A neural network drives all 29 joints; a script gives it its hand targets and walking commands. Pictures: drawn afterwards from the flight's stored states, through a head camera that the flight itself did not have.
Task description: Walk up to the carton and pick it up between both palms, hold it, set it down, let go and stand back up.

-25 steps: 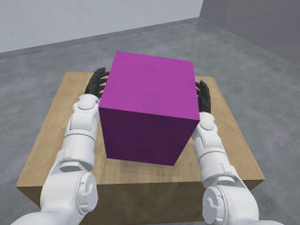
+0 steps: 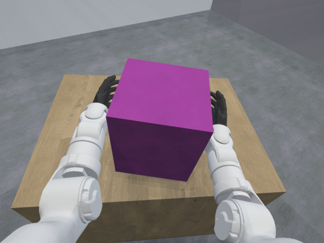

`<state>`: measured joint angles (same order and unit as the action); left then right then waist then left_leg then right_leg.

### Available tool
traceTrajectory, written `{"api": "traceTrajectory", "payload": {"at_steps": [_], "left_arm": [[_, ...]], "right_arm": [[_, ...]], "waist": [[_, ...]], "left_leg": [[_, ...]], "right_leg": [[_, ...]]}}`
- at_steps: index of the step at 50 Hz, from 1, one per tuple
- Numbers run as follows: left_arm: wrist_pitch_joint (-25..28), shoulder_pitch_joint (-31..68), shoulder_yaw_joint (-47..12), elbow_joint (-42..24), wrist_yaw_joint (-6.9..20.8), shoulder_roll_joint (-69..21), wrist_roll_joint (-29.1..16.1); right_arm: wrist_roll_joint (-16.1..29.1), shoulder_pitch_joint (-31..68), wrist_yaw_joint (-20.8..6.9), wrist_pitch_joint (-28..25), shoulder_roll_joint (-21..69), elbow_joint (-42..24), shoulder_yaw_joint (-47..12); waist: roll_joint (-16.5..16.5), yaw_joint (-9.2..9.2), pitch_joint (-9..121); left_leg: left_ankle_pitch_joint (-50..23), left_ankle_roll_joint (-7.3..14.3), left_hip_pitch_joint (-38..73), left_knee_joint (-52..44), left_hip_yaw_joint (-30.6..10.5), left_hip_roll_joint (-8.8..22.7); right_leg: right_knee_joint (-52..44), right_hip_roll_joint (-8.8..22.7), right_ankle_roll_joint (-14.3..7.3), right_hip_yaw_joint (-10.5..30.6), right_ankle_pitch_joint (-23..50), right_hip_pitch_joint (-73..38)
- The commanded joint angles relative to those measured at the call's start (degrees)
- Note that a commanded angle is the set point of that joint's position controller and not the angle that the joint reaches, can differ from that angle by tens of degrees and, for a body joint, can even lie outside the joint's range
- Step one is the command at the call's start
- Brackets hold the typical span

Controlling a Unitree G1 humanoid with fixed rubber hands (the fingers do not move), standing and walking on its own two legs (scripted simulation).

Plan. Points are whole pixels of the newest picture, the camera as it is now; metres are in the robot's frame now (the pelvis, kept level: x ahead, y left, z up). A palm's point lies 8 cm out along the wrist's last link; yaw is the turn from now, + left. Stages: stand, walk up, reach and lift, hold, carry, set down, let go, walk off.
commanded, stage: set down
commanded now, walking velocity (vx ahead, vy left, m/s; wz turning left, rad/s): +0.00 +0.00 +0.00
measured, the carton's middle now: (159, 123) +0.39 -0.06 +0.07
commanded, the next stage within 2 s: none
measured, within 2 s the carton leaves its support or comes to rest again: neither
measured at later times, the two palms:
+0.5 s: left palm (107, 106) +0.45 +0.07 +0.09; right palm (215, 127) +0.35 -0.21 +0.07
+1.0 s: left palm (112, 109) +0.47 +0.06 +0.06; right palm (214, 134) +0.34 -0.22 +0.05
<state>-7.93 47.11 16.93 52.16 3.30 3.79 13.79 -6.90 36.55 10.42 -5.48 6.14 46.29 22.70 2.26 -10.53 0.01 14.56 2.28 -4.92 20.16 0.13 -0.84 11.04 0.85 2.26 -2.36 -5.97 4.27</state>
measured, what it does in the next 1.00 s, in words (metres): stands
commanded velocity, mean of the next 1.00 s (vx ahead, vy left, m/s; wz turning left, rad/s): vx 0.00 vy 0.00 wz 0.00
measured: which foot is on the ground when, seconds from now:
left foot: down 0.00-1.00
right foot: down 0.00-1.00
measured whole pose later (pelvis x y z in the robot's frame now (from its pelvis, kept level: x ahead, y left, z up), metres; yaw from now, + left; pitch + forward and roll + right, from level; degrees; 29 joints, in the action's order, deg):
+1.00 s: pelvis +0.00 +0.00 -0.01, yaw -1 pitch +13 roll -3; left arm 6.7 59.1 15.1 79.1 3.3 10.6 12.8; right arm -14.9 41.4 11.8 -14.2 9.8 56.4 34.2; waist 0.7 -14.0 6.3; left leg 14.3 2.0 -23.3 24.3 1.1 0.0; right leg 12.9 0.4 1.7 -3.2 -4.4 21.7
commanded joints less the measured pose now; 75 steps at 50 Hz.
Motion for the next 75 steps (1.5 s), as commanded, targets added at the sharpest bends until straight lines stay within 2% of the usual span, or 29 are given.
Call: {"api": "traceTrajectory", "payload": {"at_steps": [1, 17, 28, 41, 47, 55, 62, 63, 66, 75], "left_arm": [[4.05, 39.01, -16.45, -6.00, 8.65, -34.01, -1.80], [8.10, 40.72, -14.91, 0.14, 8.19, -32.94, -1.04], [11.14, 43.18, -12.89, 6.68, 8.37, -32.09, -0.09], [15.77, 47.55, -10.15, 15.69, 8.60, -30.39, 0.43], [18.30, 50.11, -9.79, 20.02, 8.70, -29.62, -0.15], [22.54, 50.39, -9.37, 24.65, 8.08, -29.79, 0.08], [25.76, 50.81, -10.32, 26.73, 7.58, -30.25, -0.33], [25.97, 52.30, -12.16, 24.23, 7.61, -30.21, -0.97], [26.56, 51.61, -13.86, 24.10, 7.38, -30.89, -1.58], [27.88, 51.00, -12.41, 28.01, 7.76, -29.98, 0.15]], "right_arm": [[-2.01, 42.77, -5.54, -4.80, 26.56, -10.41, -20.22], [-5.26, 42.65, -5.18, -8.32, 27.85, -5.29, -16.61], [-7.59, 43.60, -4.75, -10.25, 29.31, -1.38, -13.48], [-10.37, 45.36, -4.99, -11.37, 30.53, 2.66, -9.73], [-11.49, 46.24, -4.91, -11.73, 30.99, 5.06, -8.10], [-12.23, 45.50, -5.53, -14.04, 31.72, 7.90, -8.15], [-12.56, 44.95, -5.44, -16.44, 32.04, 10.49, -8.05], [-13.01, 45.34, -5.69, -17.17, 33.42, 11.14, -8.44], [-12.53, 44.83, -5.91, -18.60, 33.31, 12.51, -9.23], [-14.13, 44.56, -6.03, -19.90, 31.88, 15.15, -5.97]], "waist": [[-6.22, -0.89, 31.15], [-7.93, -1.96, 35.13], [-8.62, -2.99, 37.94], [-10.18, -3.83, 41.28], [-11.21, -4.84, 43.39], [-12.78, -4.49, 46.71], [-13.42, -4.80, 48.62], [-14.33, -5.10, 50.16], [-14.77, -5.37, 51.67], [-14.08, -5.72, 48.55]], "left_leg": [[-32.48, -8.27, 6.54, 0.48, 2.67, -0.22], [-39.31, -9.04, 5.62, 3.12, 2.67, 0.41], [-35.75, -8.67, 1.32, 3.14, 2.64, 0.22], [-30.64, -8.39, -1.97, 3.47, 2.15, 0.53], [-29.75, -8.59, -2.92, 4.73, 1.65, 0.75], [-33.28, -8.94, -3.61, 7.24, 0.95, 1.01], [-34.17, -9.03, -5.62, 8.84, 0.39, 0.94], [-34.92, -8.99, -5.75, 9.29, 0.05, 1.46], [-36.57, -9.03, -5.86, 10.42, -0.37, 1.48], [-27.96, -8.32, -8.95, 9.33, -0.58, 1.23]], "right_leg": [[5.07, -3.48, -0.59, -4.05, 26.35, -13.39], [5.85, -4.09, -1.37, -3.68, 30.74, -10.93], [6.69, -3.54, -1.67, -3.45, 33.31, -10.04], [7.76, -2.97, -2.26, -3.59, 32.59, -5.72], [8.61, -2.95, -2.70, -3.64, 32.47, -2.36], [9.98, -3.04, -3.40, -3.84, 34.31, -0.03], [10.96, -2.92, -3.84, -3.78, 35.70, 1.68], [10.97, -2.63, -3.75, -3.32, 36.19, 2.16], [11.09, -2.63, -4.30, -3.03, 36.98, 2.88], [10.55, -1.96, -4.26, -2.87, 31.15, 5.15]]}}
